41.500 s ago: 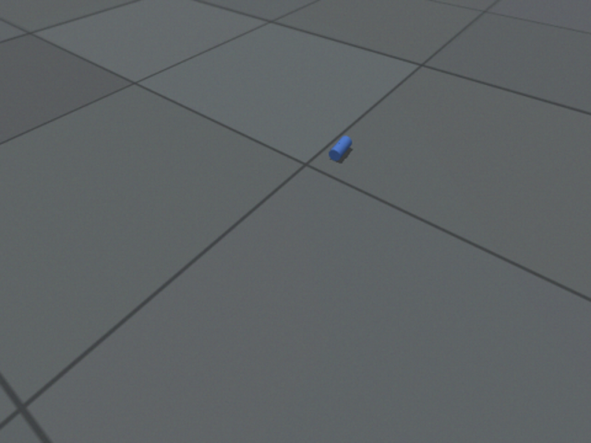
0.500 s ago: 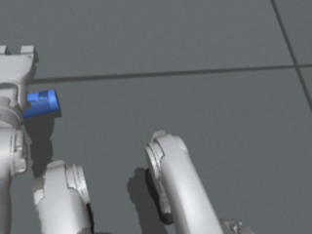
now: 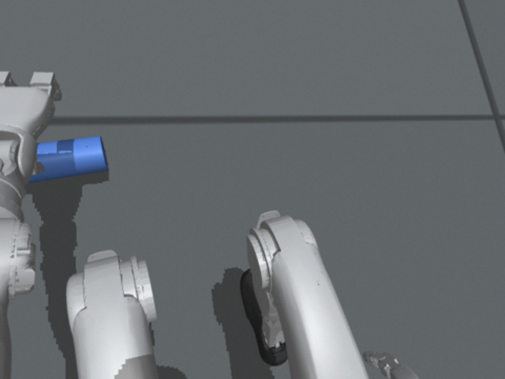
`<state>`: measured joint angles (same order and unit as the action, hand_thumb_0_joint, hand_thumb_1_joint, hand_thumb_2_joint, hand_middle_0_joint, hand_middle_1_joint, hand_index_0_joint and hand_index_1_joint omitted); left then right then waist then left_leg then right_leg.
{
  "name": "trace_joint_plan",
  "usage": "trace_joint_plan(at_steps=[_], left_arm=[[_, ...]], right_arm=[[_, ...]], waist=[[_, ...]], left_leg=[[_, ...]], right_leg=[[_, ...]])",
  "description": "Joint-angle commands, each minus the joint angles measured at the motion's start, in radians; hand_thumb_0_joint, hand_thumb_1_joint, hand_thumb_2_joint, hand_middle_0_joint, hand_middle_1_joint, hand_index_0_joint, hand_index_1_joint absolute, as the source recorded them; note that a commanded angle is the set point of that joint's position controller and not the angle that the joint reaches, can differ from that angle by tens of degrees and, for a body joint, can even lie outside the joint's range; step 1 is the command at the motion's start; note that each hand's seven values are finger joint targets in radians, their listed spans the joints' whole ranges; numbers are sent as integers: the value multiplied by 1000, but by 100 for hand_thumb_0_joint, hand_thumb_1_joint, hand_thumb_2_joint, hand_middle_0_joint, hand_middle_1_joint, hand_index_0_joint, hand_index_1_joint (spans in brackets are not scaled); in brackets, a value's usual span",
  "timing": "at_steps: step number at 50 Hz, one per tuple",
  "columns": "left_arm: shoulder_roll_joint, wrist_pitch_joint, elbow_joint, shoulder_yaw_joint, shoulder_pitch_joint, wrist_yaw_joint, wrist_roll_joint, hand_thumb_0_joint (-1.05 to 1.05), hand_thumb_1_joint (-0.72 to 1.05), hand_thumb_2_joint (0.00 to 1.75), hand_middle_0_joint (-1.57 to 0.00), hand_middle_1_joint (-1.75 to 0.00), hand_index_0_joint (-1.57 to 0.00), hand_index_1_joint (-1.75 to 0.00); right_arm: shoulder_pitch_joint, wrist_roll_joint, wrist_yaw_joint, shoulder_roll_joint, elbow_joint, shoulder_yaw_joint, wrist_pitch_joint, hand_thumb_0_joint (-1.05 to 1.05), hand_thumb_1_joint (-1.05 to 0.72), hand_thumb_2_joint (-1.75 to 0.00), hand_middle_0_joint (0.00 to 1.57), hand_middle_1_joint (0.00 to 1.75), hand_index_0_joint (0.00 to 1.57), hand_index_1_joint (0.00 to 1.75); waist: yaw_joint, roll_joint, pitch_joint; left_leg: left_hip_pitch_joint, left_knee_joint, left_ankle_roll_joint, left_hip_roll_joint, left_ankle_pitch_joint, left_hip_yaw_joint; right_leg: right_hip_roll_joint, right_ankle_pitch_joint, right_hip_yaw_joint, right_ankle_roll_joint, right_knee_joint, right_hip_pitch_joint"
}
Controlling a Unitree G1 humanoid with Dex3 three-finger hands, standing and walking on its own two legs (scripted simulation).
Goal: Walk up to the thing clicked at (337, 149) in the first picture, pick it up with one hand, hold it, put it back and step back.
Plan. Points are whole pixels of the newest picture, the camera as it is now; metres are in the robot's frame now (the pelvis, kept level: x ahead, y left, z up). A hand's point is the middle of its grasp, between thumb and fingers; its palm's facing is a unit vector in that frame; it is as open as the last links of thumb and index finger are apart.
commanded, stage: rest palm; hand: left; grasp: from above
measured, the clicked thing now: (60, 159) +0.51 +0.24 -0.29
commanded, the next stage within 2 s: close in 0.88 s
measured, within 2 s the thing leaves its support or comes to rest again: neither
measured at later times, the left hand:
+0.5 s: hand (48, 156) +0.50 +0.25 -0.24, palm faces -0.44 -0.05 -0.90, open 13.4 cm
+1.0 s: hand (51, 163) +0.49 +0.25 -0.26, palm faces -0.45 -0.08 -0.89, open 13.4 cm
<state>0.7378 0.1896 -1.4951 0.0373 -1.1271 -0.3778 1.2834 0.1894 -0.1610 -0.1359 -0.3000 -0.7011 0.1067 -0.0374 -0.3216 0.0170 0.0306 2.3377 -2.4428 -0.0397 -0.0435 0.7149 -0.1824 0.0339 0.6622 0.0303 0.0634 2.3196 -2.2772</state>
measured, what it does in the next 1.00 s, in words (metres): stands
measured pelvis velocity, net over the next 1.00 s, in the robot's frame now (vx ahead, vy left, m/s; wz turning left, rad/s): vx -0.01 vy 0.01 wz -0.09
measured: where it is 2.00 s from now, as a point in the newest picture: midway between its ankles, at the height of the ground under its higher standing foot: (207, 358)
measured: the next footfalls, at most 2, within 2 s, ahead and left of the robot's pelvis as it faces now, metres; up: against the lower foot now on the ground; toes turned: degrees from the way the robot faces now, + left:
none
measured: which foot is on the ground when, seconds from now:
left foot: down 0.00-1.00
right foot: down 0.00-1.00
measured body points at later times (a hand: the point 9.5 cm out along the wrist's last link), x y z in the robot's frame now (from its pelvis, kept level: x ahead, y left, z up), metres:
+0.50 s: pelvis +0.00 +0.01 -0.02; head +0.28 +0.10 +0.32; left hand +0.52 +0.25 -0.19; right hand -0.01 -0.25 -0.08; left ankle +0.06 +0.13 -0.29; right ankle +0.11 -0.14 -0.29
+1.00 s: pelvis -0.01 +0.01 -0.02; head +0.27 +0.11 +0.32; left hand +0.51 +0.25 -0.20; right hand -0.01 -0.24 -0.07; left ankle +0.06 +0.13 -0.29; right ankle +0.11 -0.14 -0.29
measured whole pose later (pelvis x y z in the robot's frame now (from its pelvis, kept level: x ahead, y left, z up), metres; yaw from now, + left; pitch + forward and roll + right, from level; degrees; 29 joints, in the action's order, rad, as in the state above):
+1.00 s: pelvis -0.01 +0.01 -0.02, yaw -5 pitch +29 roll -15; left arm 0.94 0.20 -1.76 -0.06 -1.14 -0.59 1.35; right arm 0.18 -0.26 -0.24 -0.33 -0.66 0.27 -0.18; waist -0.44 0.10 -0.13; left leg 2.35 -2.55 -0.01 -0.03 0.73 -0.25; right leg 0.06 0.64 0.09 0.07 2.35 -2.25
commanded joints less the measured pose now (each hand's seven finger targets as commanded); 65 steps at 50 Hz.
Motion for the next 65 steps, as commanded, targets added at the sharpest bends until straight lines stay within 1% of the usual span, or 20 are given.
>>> trace_joint_plan(at_steps=[1,6,8,13,14,17,18,21,24,26,29,36,37,39,43,49,52,57,60,65], left_arm=[[121,-38,-60,1,-275,-56,17,0,-46,114,-11,-111,-11,-111],[214,-36,-33,-38,-329,-70,14,0,-47,105,-9,-107,-9,-107],[274,-22,-25,-86,-361,-98,20,0,-48,108,-9,-108,-9,-108],[259,9,-57,-81,-380,-165,48,0,-50,100,-7,-103,-8,-102],[297,15,-26,-108,-388,-178,56,0,-50,100,-7,-102,-7,-102],[257,19,-46,-67,-362,-193,52,0,-50,109,-9,-105,-8,-106],[302,24,0,-99,-383,-204,52,0,-47,110,-9,-107,-9,-108],[303,17,-16,-102,-364,-218,44,0,-45,116,-12,-110,-11,-111],[282,3,-73,-91,-324,-219,47,0,-46,112,-11,-109,-10,-109],[307,-4,-107,-116,-311,-221,42,0,-46,112,-10,-107,-10,-108],[318,-13,-128,-122,-275,-222,37,0,-47,107,-9,-106,-9,-106],[381,0,-69,-147,-325,-222,48,0,-47,108,-11,-105,-10,-106],[376,-2,-83,-146,-310,-227,49,0,-47,108,-11,-105,-10,-106],[349,6,-133,-126,-303,-229,46,0,-45,106,-11,-106,-11,-106],[369,15,-120,-128,-325,-242,54,0,-47,105,-10,-105,-10,-105],[344,19,-153,-82,-324,-260,54,0,-46,109,-10,-108,-10,-108],[346,14,-147,-75,-327,-272,55,0,-30,104,-20,-106,-21,-105],[311,1,-188,-41,-320,-287,48,0,-25,95,-22,-104,-24,-101],[366,-13,-168,-80,-342,-303,56,0,-27,89,-22,-100,-24,-97],[376,-35,-174,-103,-323,-307,56,0,-22,87,-26,-98,-28,-95]], right_arm=[[240,5,1,-262,4,-44,1,0,-90,-90,20,30,20,30],[207,2,1,-273,36,-16,-4,0,-90,-90,20,30,20,30],[214,-6,3,-287,39,-12,-13,0,-90,-90,20,30,20,30],[196,-30,-5,-285,48,4,-53,0,-90,-90,20,30,20,30],[208,-35,-6,-295,45,3,-59,0,-90,-90,20,30,20,30],[204,-44,-15,-294,23,13,-78,0,-90,-90,20,30,20,30],[201,-51,-18,-304,34,9,-85,0,-90,-90,20,30,20,30],[209,-59,-34,-307,22,10,-96,0,-90,-90,20,30,20,30],[223,-67,-54,-311,15,20,-106,0,-90,-90,20,30,20,30],[234,-70,-64,-321,5,27,-112,0,-90,-90,20,30,20,30],[226,-71,-71,-330,15,30,-114,0,-90,-90,20,30,20,30],[225,-79,-91,-342,33,52,-119,0,-90,-90,20,30,20,30],[216,-79,-90,-341,35,49,-120,0,-90,-90,20,30,20,30],[209,-86,-98,-341,37,63,-129,0,-90,-90,20,30,20,30],[206,-89,-99,-347,33,63,-137,0,-90,-90,20,30,20,30],[175,-91,-104,-355,37,70,-151,0,-90,-90,20,30,20,30],[173,-90,-108,-358,36,77,-157,0,-90,-90,20,30,20,30],[138,-94,-123,-370,48,86,-179,0,-90,-90,20,30,20,30],[158,-89,-129,-377,52,88,-179,0,-90,-90,20,30,20,30],[155,-93,-143,-379,64,92,-190,0,-90,-90,20,30,20,30]], waist=[[-75,-307,517],[-70,-323,597],[-85,-338,602],[-125,-372,543],[-124,-392,565],[-123,-437,571],[-130,-447,584],[-131,-455,602],[-146,-434,565],[-149,-420,518],[-133,-422,521],[-155,-445,536],[-149,-447,543],[-175,-416,464],[-176,-437,470],[-182,-436,439],[-182,-438,451],[-201,-443,396],[-186,-456,428],[-190,-477,431]], left_leg=[[-458,266,56,12,-232,114],[-473,249,64,13,-250,115],[-473,238,62,15,-232,112],[-459,216,62,21,-148,112],[-483,221,60,23,-165,108],[-521,209,52,28,-166,105],[-532,212,49,30,-179,97],[-540,196,47,35,-210,92],[-510,178,49,36,-255,90],[-490,177,46,37,-269,79],[-498,184,42,38,-279,73],[-509,168,45,43,-300,63],[-520,167,44,43,-295,64],[-467,158,47,43,-248,63],[-488,176,45,45,-218,52],[-478,188,43,50,-171,39],[-490,189,41,53,-195,33],[-498,197,30,61,-189,10],[-497,196,32,58,-217,17],[-519,193,30,60,-242,16]], right_leg=[[17,-254,164,-99,-201,291],[18,-275,151,-92,-191,375],[18,-254,155,-94,-187,375],[24,-193,165,-91,-182,315],[23,-207,170,-89,-183,328],[25,-213,181,-94,-166,314],[26,-224,190,-91,-159,328],[29,-258,195,-91,-148,342],[33,-306,197,-85,-142,365],[30,-304,206,-86,-142,343],[34,-305,211,-91,-139,361],[36,-328,212,-84,-139,411],[37,-325,212,-86,-135,410],[38,-290,221,-83,-143,381],[40,-264,228,-82,-147,371],[44,-243,234,-80,-148,358],[46,-266,234,-78,-146,367],[44,-266,245,-76,-137,328],[42,-287,235,-77,-136,358],[39,-306,236,-75,-132,364]])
